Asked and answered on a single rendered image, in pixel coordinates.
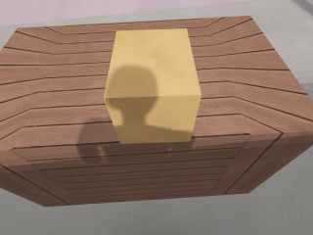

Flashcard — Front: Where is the pedestal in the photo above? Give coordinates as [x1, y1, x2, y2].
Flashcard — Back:
[0, 16, 313, 208]

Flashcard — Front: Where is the carton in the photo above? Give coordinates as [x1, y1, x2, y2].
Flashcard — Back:
[104, 28, 201, 144]

